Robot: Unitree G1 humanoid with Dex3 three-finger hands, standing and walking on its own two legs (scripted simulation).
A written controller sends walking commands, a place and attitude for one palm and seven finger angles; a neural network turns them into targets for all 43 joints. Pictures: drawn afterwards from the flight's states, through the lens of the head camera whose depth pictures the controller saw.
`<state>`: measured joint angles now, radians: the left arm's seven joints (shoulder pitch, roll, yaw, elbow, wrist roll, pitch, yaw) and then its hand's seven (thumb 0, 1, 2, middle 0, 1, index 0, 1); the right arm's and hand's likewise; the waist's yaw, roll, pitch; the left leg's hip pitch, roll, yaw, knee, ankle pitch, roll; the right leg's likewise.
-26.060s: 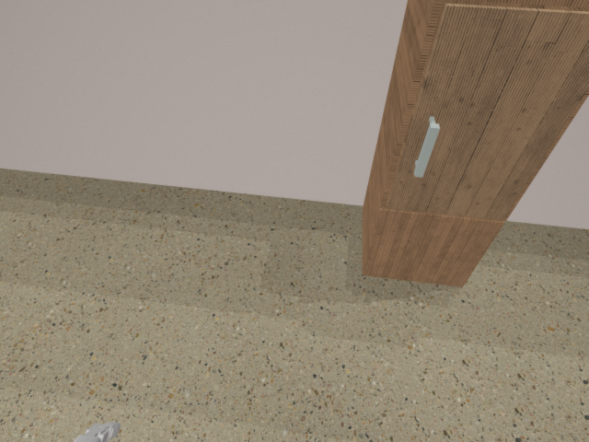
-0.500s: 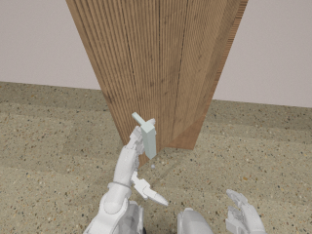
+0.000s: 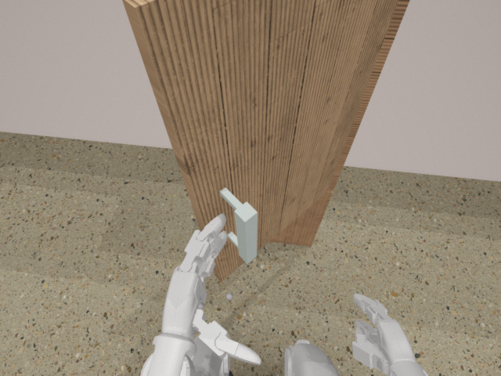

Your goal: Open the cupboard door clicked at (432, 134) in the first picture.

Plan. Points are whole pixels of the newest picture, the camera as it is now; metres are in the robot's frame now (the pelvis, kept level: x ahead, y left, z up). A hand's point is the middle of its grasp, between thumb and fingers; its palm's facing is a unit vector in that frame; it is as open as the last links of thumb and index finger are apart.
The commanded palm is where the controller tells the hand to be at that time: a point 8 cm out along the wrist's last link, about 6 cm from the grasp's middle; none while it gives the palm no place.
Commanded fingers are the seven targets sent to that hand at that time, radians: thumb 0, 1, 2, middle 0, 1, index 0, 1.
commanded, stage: slide the hand sideways off the handle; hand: left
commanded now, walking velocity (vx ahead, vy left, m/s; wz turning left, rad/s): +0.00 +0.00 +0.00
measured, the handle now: (238, 227) +0.34 +0.04 +0.04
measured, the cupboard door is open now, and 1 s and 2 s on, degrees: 49 49 49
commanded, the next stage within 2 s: draw the hand back to the body in 0.48 s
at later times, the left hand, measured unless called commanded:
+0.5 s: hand (197, 324) +0.20 +0.08 +0.03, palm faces -0.10 -0.99 +0.00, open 16.3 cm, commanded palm +0.17 +0.14 +0.03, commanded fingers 0.00 -0.50 0.30 -0.15 -0.30 -0.15 -0.30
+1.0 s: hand (134, 330) +0.18 +0.14 +0.11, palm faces -0.10 -0.99 -0.04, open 16.3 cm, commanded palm +0.16 +0.20 +0.13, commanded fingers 0.00 -0.43 0.33 -0.15 -0.30 -0.15 -0.30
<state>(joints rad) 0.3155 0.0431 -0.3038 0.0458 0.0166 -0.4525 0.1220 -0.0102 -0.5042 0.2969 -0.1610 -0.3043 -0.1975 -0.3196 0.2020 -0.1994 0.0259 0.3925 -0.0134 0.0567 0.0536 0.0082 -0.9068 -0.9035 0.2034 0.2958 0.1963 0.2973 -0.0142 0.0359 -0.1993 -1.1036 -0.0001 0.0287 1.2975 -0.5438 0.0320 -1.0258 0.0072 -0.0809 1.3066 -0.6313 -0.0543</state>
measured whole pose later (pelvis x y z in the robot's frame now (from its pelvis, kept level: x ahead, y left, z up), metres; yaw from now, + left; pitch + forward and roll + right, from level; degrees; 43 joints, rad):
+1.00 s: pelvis +0.00 +0.00 +0.04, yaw +0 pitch +13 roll -2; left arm 0.65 0.23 -0.05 -0.31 -0.18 -0.30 -0.14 -0.01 -0.50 0.30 -0.15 -0.30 -0.15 -0.30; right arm 0.29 -0.21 0.02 0.35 0.04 0.02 -0.05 0.01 -0.90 -0.90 0.21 0.30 0.20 0.30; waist -0.02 0.05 -0.20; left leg -0.88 0.01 0.00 1.14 -0.50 0.03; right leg -0.78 0.03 -0.10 1.10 -0.56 -0.05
